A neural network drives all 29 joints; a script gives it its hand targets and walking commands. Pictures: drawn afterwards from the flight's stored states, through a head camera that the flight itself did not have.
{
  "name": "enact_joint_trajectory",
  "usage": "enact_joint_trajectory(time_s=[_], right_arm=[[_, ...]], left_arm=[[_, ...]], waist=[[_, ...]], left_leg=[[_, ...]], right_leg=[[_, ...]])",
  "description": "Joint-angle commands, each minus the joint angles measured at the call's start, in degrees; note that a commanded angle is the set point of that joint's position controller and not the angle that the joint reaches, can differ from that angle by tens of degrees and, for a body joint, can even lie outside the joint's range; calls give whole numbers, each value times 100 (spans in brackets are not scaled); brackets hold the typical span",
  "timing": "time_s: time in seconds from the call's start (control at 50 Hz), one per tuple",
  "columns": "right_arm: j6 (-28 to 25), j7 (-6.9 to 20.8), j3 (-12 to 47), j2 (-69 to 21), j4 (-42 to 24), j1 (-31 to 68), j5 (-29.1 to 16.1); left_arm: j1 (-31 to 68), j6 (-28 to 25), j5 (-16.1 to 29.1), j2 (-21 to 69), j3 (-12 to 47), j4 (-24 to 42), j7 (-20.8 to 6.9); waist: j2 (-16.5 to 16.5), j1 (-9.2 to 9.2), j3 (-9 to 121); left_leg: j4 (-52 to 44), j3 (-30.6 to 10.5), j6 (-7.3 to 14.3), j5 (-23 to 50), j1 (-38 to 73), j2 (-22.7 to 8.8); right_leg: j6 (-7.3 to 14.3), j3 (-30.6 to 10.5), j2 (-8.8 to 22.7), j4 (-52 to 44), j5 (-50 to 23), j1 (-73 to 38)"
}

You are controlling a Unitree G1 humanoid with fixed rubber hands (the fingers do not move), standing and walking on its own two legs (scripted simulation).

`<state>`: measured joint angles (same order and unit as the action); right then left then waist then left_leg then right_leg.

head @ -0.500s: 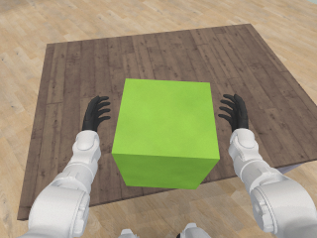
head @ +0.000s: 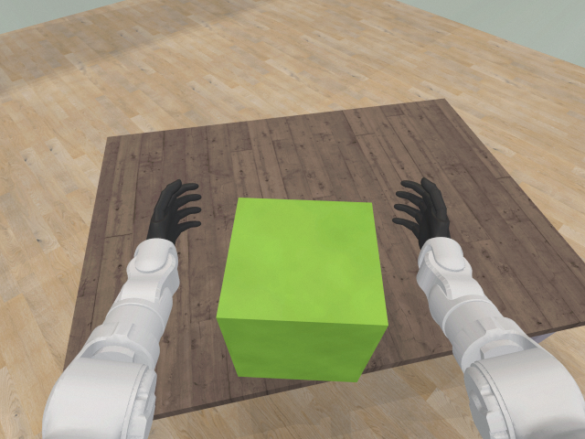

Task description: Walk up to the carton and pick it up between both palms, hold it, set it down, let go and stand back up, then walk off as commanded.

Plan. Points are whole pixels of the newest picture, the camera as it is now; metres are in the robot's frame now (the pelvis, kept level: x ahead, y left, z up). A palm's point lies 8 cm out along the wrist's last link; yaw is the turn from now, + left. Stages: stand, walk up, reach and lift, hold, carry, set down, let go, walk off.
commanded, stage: set down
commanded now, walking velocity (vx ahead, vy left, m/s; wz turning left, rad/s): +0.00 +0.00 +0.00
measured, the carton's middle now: (300, 294) +0.38 -0.01 -0.07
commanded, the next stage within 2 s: none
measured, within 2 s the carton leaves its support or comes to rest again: neither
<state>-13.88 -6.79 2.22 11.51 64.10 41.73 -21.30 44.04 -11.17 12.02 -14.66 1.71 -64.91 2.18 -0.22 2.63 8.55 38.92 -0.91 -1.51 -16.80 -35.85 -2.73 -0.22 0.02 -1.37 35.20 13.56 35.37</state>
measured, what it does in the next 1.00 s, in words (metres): stands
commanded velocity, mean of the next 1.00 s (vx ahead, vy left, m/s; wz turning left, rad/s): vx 0.00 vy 0.00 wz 0.00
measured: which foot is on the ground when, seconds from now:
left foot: down 0.00-1.00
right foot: down 0.00-1.00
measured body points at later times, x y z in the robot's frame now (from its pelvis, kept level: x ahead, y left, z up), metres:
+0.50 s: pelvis +0.02 +0.00 +0.03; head +0.03 +0.01 +0.48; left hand +0.37 +0.18 +0.05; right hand +0.34 -0.20 +0.05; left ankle +0.01 +0.13 -0.72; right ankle +0.03 -0.12 -0.72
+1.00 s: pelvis +0.03 +0.00 +0.03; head +0.03 +0.02 +0.47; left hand +0.28 +0.19 +0.00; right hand +0.26 -0.19 +0.00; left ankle +0.01 +0.13 -0.72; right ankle +0.03 -0.12 -0.72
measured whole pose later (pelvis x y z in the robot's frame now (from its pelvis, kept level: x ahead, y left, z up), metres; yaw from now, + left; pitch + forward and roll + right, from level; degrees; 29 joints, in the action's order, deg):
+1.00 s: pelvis +0.03 +0.00 +0.03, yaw +0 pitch -4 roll -1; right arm -19.0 -5.0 -0.2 3.6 33.5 -5.2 -8.9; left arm -1.8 -14.5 8.0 -9.5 2.9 -31.4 0.8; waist 0.9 0.3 -3.4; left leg 23.5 0.4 -1.0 -14.6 -4.8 -1.9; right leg -0.5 -1.2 -0.6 21.2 11.8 5.4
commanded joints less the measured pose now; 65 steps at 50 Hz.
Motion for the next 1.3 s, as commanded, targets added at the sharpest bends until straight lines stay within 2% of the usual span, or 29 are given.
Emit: enact_joint_trajectory(time_s=[0.0, 0.06, 0.16, 0.3, 0.32, 0.36, 0.42, 0.44, 0.46, 0.48, 0.5, 0.52, 0.54, 0.56, 0.58, 0.62, 0.72, 0.74, 0.8, 0.82, 0.84, 0.9, 0.92, 0.96, 1.04, 1.06, 1.1, 1.18, 1.28], right_arm=[[-37, -66, -280, 923, -1608, 2119, 96], [281, -40, -128, 817, -1577, 1807, 124], [629, -134, -258, 698, -1808, 1703, 248], [580, -160, -150, 388, -2222, -311, 535], [559, -163, -309, 559, -2546, 298, 662], [419, -134, -91, 119, -2539, -1151, 678], [357, -101, -400, 274, -3505, -117, 961], [290, -79, -270, -38, -3502, -1182, 1025], [234, -45, -361, 123, -4071, -395, 1063], [186, -34, -445, 41, -4008, -1200, 1137], [141, -10, -425, 3, -4355, -1069, 1144], [95, 5, -232, -108, -4253, -1793, 1037], [126, -11, -497, 94, -4417, -1157, 1255], [67, 37, -222, -174, -4112, -2755, 1132], [59, -11, -502, -6, -4656, -1433, 1279], [-5, 63, -221, -233, -4454, -2761, 1154], [-104, 93, -389, -219, -4310, -2411, 1250], [-199, 141, -337, -286, -3950, -3453, 1183], [-391, 82, -407, -195, -4181, -3030, 1152], [-485, 117, -156, -500, -3665, -4261, 1124], [-544, 95, -478, -239, -3992, -2876, 1293], [-892, 187, -237, -452, -3928, -4389, 1158], [-913, 177, -444, -242, -4006, -3445, 1329], [-955, 229, -392, -420, -3956, -3819, 1297], [-1294, 277, -223, -531, -3968, -4661, 1257], [-1254, 262, -386, -370, -3837, -3756, 1368], [-1420, 236, -269, -547, -3774, -4748, 1341], [-1705, 290, -249, -476, -3593, -4799, 1365], [-1952, 301, -130, -486, -3511, -5371, 1304]], left_arm=[[2489, 128, 43, -727, -209, 1644, -7], [2226, 351, -29, -658, -223, 2017, -2], [2130, 847, -127, -616, -226, 2159, -96], [-64, 1320, -635, 52, -472, 2865, -249], [454, 1321, -633, -218, -620, 3033, -264], [-1046, 1237, -927, 157, -801, 3265, -317], [66, 1139, -716, -307, -855, 3888, -231], [-827, 1063, -765, 48, -784, 4054, -218], [-194, 938, -659, -228, -825, 4313, -174], [-793, 894, -613, -28, -697, 4402, -120], [-690, 779, -573, -82, -683, 4659, -98], [-1371, 686, -533, 74, -600, 4699, -87], [-684, 648, -436, -197, -554, 4714, -89], [-2189, 512, -527, 228, -491, 4718, -114], [-856, 459, -376, -234, -493, 4835, -106], [-2144, 306, -431, 26, -391, 4806, -75], [-1850, 1, -255, -173, -160, 4413, -100], [-2986, -75, -413, 176, -175, 4281, -93], [-2599, -209, -314, -152, -121, 4264, -153], [-3765, -270, -487, 280, -47, 4047, -173], [-2497, -326, -383, -113, -118, 4082, -202], [-4321, -582, -554, 339, -129, 4260, -149], [-3207, -595, -382, -54, -79, 4219, -141], [-3616, -746, -380, 15, -92, 4120, -85], [-4589, -1115, -458, 152, -12, 4508, -80], [-3508, -1074, -260, -67, 148, 4302, -129], [-4517, -1199, -402, -37, 52, 4450, -167], [-4693, -1358, -412, -34, 155, 4564, -195], [-5395, -1480, -425, -32, 105, 4384, -312]], waist=[[-93, 120, 3411], [-164, -83, 2864], [-232, 24, 2295], [-207, 103, 1291], [-156, 38, 1162], [-51, -63, 711], [-28, -162, 872], [63, -46, 541], [-41, -238, 933], [-34, -42, 814], [12, -215, 1126], [-105, -128, 877], [-13, -76, 1128], [77, 5, 698], [-109, -79, 1125], [13, -53, 877], [-197, -124, 498], [-97, -137, 156], [-137, -116, 285], [-57, -172, -381], [-25, -188, -40], [-100, -312, -343], [-42, -216, -44], [-85, -355, -507], [-164, -383, -366], [-173, -160, -266], [-148, -295, -436], [-188, -227, -326], [54, -207, -668]], left_leg=[[-525, 144, -187, 2080, 2370, 359], [-859, 145, -157, 2129, 2779, 317], [-1178, 214, -125, 1943, 3044, 381], [-1521, 217, -202, 2749, 3996, 392], [-1559, 291, -202, 2530, 3817, 424], [-1671, 310, -153, 2803, 3957, 433], [-1738, 397, -123, 2009, 3498, 468], [-1854, 369, -40, 1847, 3558, 480], [-1788, 429, -65, 1667, 3404, 499], [-1841, 329, -29, 1701, 3527, 478], [-1742, 329, -63, 1866, 3538, 446], [-1708, 343, -34, 2014, 3665, 485], [-1677, 350, -91, 1855, 3502, 438], [-1686, 280, -25, 1933, 3743, 428], [-1642, 378, -42, 1684, 3405, 455], [-1650, 246, -3, 1817, 3623, 420], [-1714, 340, -25, 996, 3176, 378], [-1782, 200, -67, 1321, 3525, 319], [-1679, 311, -119, 1554, 3448, 366], [-1786, 231, -134, 1761, 3622, 346], [-1745, 307, -157, 1740, 3276, 367], [-1763, 262, -191, 1927, 3731, 328], [-1710, 307, -240, 1746, 3598, 320], [-1792, 349, -139, 1262, 3256, 333], [-1643, 336, -207, 1814, 3578, 360], [-1628, 383, -241, 1620, 3283, 350], [-1613, 346, -222, 1772, 3465, 367], [-1449, 373, -289, 2259, 3490, 401], [-1560, 343, -200, 1821, 3486, 408]], right_leg=[[-72, 133, -204, -758, -2046, -1702], [-50, 116, -196, -1065, -1786, -1889], [-69, 92, -158, -1359, -1668, -2074], [-33, 231, -282, -1718, -2106, -2914], [-88, 220, -275, -1728, -1872, -2908], [-81, 200, -248, -1788, -2211, -3412], [-135, 196, -209, -1716, -1410, -3178], [-157, 225, -188, -1768, -1476, -3296], [-151, 172, -157, -1677, -1283, -3263], [-137, 219, -194, -1755, -1415, -3263], [-135, 163, -199, -1643, -1578, -3326], [-119, 134, -145, -1663, -1772, -3304], [-124, 146, -169, -1601, -1515, -3174], [-100, 168, -146, -1637, -1692, -3220], [-65, 55, -97, -1624, -1444, -3119], [-44, 169, -122, -1613, -1455, -2994], [72, 48, -29, -1619, -540, -2665], [114, 161, -91, -1660, -739, -2742], [88, 69, -76, -1677, -931, -2896], [115, 131, -91, -1721, -1080, -3051], [111, 75, -87, -1719, -984, -3036], [157, 109, -96, -1777, -1030, -3012], [156, 16, -125, -1782, -779, -2942], [154, 7, -36, -1789, -419, -2901], [162, -58, -34, -1718, -1061, -3065], [168, -76, -44, -1690, -930, -3010], [131, -98, -15, -1726, -1159, -3110], [106, -126, -32, -1643, -1698, -3149], [79, -187, -12, -1812, -1186, -3098]])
